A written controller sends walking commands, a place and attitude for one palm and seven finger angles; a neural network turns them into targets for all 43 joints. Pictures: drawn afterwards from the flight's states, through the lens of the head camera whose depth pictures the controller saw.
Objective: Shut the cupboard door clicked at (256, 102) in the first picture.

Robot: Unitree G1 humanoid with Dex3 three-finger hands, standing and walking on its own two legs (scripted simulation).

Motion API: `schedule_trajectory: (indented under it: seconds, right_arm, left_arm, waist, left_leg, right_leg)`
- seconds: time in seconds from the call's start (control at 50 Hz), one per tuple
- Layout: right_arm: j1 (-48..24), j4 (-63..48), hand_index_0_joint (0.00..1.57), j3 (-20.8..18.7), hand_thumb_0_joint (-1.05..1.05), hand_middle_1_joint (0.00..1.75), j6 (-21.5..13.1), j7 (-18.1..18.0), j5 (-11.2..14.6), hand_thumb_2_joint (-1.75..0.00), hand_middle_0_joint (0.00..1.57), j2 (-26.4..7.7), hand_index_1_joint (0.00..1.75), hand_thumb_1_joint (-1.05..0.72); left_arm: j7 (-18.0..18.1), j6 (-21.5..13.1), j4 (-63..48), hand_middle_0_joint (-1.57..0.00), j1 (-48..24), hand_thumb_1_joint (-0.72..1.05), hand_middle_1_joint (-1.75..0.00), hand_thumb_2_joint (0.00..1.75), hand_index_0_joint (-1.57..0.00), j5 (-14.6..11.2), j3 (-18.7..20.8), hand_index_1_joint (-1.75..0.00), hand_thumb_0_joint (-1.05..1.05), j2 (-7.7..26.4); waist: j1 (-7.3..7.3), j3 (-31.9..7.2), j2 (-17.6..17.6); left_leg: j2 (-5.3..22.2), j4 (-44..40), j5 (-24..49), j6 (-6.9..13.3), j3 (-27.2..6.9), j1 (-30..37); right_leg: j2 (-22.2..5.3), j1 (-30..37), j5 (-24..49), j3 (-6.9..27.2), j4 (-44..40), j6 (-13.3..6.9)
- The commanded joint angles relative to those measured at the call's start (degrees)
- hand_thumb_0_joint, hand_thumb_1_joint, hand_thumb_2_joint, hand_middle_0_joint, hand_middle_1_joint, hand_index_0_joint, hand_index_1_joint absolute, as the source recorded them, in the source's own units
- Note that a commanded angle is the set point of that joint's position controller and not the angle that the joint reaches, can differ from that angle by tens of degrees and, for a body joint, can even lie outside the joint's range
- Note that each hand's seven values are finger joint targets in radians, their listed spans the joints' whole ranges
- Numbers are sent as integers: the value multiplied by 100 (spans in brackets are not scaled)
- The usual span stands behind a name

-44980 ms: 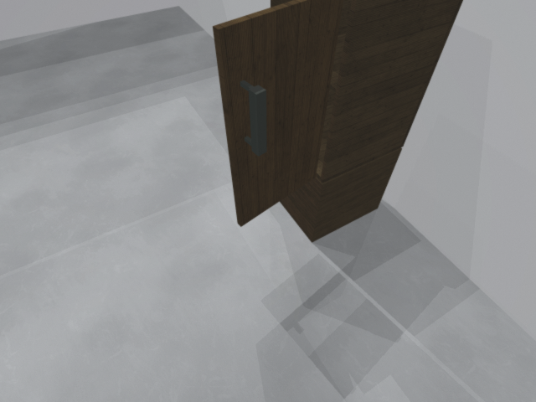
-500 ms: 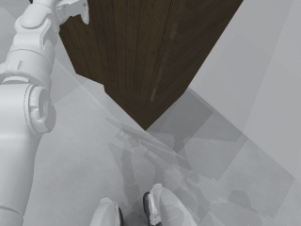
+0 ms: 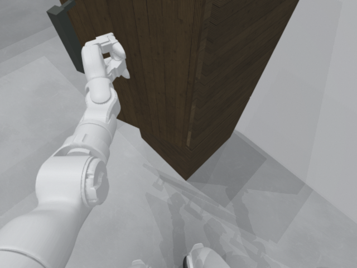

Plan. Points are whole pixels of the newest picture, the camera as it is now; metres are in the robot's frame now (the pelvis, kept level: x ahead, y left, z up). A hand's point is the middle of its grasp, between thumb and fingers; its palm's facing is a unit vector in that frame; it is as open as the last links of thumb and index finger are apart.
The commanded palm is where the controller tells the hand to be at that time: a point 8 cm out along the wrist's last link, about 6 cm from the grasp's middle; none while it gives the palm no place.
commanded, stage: pull the fist back off the door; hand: left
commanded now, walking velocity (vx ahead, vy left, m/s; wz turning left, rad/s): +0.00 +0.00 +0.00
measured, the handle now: (77, 38) +0.65 +0.15 +0.10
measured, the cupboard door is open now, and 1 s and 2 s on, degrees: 20 20 20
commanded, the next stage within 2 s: draw the hand back to the body in 0.34 s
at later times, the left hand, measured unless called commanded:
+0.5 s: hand (123, 82) +0.48 +0.04 +0.12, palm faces +0.10 -0.99 -0.02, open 3.1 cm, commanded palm +0.44 +0.11 +0.11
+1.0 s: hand (56, 137) +0.35 +0.14 +0.16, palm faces +0.10 -0.99 -0.02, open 3.1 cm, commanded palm +0.30 +0.20 +0.16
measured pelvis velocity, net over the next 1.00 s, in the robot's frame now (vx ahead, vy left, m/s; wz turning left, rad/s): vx -0.01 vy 0.01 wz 0.01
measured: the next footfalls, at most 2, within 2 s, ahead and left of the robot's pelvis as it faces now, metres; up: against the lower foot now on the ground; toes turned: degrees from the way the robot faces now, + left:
none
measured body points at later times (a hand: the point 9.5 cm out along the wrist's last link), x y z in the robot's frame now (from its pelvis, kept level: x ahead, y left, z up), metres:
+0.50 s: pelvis -0.02 +0.00 +0.00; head +0.06 -0.01 +0.45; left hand +0.47 +0.10 +0.12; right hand +0.03 -0.26 -0.12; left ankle -0.03 +0.11 -0.69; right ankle +0.00 -0.09 -0.69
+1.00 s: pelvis -0.01 +0.01 +0.03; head -0.02 -0.01 +0.48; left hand +0.34 +0.19 +0.16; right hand +0.13 -0.24 -0.06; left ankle -0.03 +0.11 -0.69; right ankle +0.00 -0.09 -0.69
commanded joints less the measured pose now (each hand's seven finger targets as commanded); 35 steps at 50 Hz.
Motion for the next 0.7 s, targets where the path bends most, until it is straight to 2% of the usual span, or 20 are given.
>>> schedule_trajectory:
  seconds: [0.0, 0.02, 0.06, 0.08, 0.1, 0.12, 0.14, 0.18, 0.24, 0.3, 0.42, 0.44, 0.46, 0.5, 0.52, 0.56, 0.58, 0.6, 0.64, 0.68]
  right_arm:
    - [840, -297, 20, -366, 0, 30, 1, -124, 103, -90, 20, -919, 30, -90]
    - [760, -311, 20, -367, 0, 30, -23, -137, 106, -90, 20, -887, 30, -90]
    - [642, -320, 20, -388, 0, 30, -54, -164, 111, -90, 20, -863, 30, -90]
    - [583, -307, 20, -379, 0, 30, -64, -177, 113, -90, 20, -850, 30, -90]
    - [535, -302, 20, -383, 0, 30, -77, -196, 127, -90, 20, -827, 30, -90]
    - [490, -269, 20, -384, 0, 30, -97, -204, 121, -90, 20, -821, 30, -90]
    - [439, -263, 20, -389, 0, 30, -92, -217, 138, -90, 20, -820, 30, -90]
    - [305, -274, 20, -379, 0, 30, -85, -250, 161, -90, 20, -804, 30, -90]
    - [150, -312, 20, -359, 0, 30, -92, -303, 189, -90, 20, -787, 30, -90]
    - [75, -279, 20, -329, 0, 30, -105, -367, 199, -90, 20, -793, 30, -90]
    - [-22, -226, 20, -278, 0, 30, -171, -381, 182, -90, 20, -793, 30, -90]
    - [-9, -223, 20, -279, 0, 30, -175, -381, 180, -90, 20, -809, 30, -90]
    - [5, -297, 20, -279, 0, 30, -157, -383, 189, -90, 20, -840, 30, -90]
    - [-45, -497, 20, -269, 0, 30, -110, -389, 209, -90, 20, -819, 30, -90]
    - [-119, -579, 20, -249, 0, 30, -109, -381, 231, -90, 20, -779, 30, -90]
    - [-173, -699, 20, -260, 0, 30, -63, -405, 293, -90, 20, -792, 30, -90]
    - [-218, -774, 20, -273, 0, 30, -49, -420, 317, -90, 20, -788, 30, -90]
    - [-282, -850, 20, -287, 0, 30, -47, -446, 362, -90, 20, -780, 30, -90]
    - [-448, -924, 20, -292, 0, 30, -88, -483, 441, -90, 20, -747, 30, -90]
    - [-599, -933, 20, -294, 0, 30, -142, -543, 508, -90, 20, -750, 30, -90]
  left_arm:
    - [-85, -315, -1308, -130, -2204, 90, -150, 90, -130, -122, -220, -150, 0, 609]
    - [-102, -383, -1548, -130, -2301, 90, -150, 90, -130, -201, -375, -150, 0, 406]
    - [-103, -539, -1858, -130, -2136, 90, -150, 90, -130, -293, -358, -150, 0, 364]
    - [-112, -596, -1953, -130, -2156, 90, -150, 90, -130, -299, -471, -150, 0, 298]
    - [-115, -670, -2099, -130, -2256, 90, -150, 90, -130, -268, -633, -150, 0, 169]
    - [-93, -715, -2123, -130, -2275, 90, -150, 90, -130, -237, -626, -150, 0, 197]
    - [-83, -710, -2042, -130, -2070, 90, -150, 90, -130, -205, -608, -150, 0, 241]
    - [-69, -681, -2061, -130, -2031, 90, -150, 90, -130, -189, -758, -150, 0, 110]
    - [-33, -638, -2213, -130, -1966, 90, -150, 90, -130, -260, -795, -150, 0, 46]
    - [11, -615, -2128, -130, -2195, 90, -150, 90, -130, -297, -772, -150, 0, 105]
    - [7, -611, -1610, -130, -2272, 90, -150, 90, -130, -284, -787, -150, 0, 66]
    - [3, -578, -1423, -130, -2120, 90, -150, 90, -130, -292, -625, -150, 0, 209]
    - [-9, -572, -1484, -130, -1792, 90, -150, 90, -130, -307, -342, -150, 0, 498]
    - [-102, -570, -1759, -130, -1077, 90, -150, 90, -130, -335, -175, -150, 0, 617]
    - [-182, -551, -1986, -130, -880, 90, -150, 90, -130, -348, -293, -150, 0, 500]
    - [-307, -458, -2373, -130, -372, 90, -150, 90, -130, -404, -154, -150, 0, 705]
    - [-380, -428, -2816, -130, -257, 90, -150, 90, -130, -456, -230, -150, 0, 666]
    - [-453, -406, -3220, -130, 10, 90, -150, 90, -130, -515, -243, -150, 0, 656]
    - [-593, -269, -3915, -130, 300, 90, -150, 90, -130, -688, -535, -150, 0, 342]
    - [-723, -105, -4500, -130, 560, 90, -150, 90, -130, -819, -672, -150, 0, 301]
  waist:
    - [41, -2343, -392]
    - [12, -2426, -357]
    - [126, -2527, -338]
    - [93, -2463, -430]
    - [51, -2436, -311]
    - [80, -2503, -292]
    - [136, -2430, -343]
    - [109, -2345, -364]
    - [172, -2434, -299]
    - [84, -2233, -533]
    - [34, -2170, -510]
    - [109, -2134, -537]
    - [266, -2298, -639]
    - [555, -2576, -621]
    - [604, -2609, -455]
    - [724, -2411, -729]
    - [750, -2444, -806]
    - [854, -2566, -733]
    - [839, -2342, -638]
    - [826, -2123, -692]
  left_leg:
    - [-221, -433, 2032, 82, -12, 976]
    - [-221, -422, 2083, 80, -19, 1110]
    - [-223, -403, 2154, 79, -20, 1280]
    - [-222, -412, 2091, 81, -26, 1265]
    - [-220, -390, 2050, 86, -27, 1358]
    - [-224, -392, 2003, 79, -50, 1383]
    - [-224, -414, 1938, 77, -39, 1350]
    - [-235, -438, 1827, 84, -24, 1348]
    - [-240, -497, 1812, 71, -34, 1482]
    - [-237, -530, 1667, 86, -57, 1401]
    - [-240, -533, 1475, 64, -115, 1263]
    - [-242, -533, 1432, 52, -113, 1170]
    - [-249, -576, 1520, 57, -102, 1150]
    - [-252, -689, 1803, 50, -34, 1243]
    - [-250, -734, 1862, 44, 11, 1318]
    - [-229, -839, 1854, 65, 68, 1272]
    - [-228, -923, 1872, 75, 87, 1337]
    - [-211, -983, 2036, 71, 94, 1545]
    - [-177, -1100, 2107, 73, 112, 1852]
    - [-154, -1224, 2007, 93, 114, 2051]
  right_leg:
    - [-88, 2251, 2803, 265, -622, 238]
    - [-92, 2215, 2809, 261, -623, 253]
    - [-87, 2258, 2842, 266, -607, 240]
    - [-100, 2268, 2816, 274, -609, 252]
    - [-111, 2145, 2743, 278, -596, 254]
    - [-122, 2122, 2655, 271, -575, 257]
    - [-128, 2152, 2592, 276, -590, 247]
    - [-152, 2127, 2509, 295, -636, 259]
    - [-157, 2168, 2445, 287, -644, 251]
    - [-162, 2118, 2316, 294, -694, 276]
    - [-186, 1914, 2058, 278, -656, 270]
    - [-180, 1950, 1998, 276, -651, 252]
    - [-178, 2194, 2091, 286, -634, 236]
    - [-169, 2662, 2453, 293, -605, 208]
    - [-175, 2743, 2537, 290, -633, 208]
    - [-159, 3022, 2634, 325, -765, 218]
    - [-163, 3217, 2707, 336, -829, 227]
    - [-145, 3355, 2829, 317, -842, 198]
    - [-116, 3321, 2835, 256, -989, 202]
    - [-121, 3347, 2676, 262, -1176, 224]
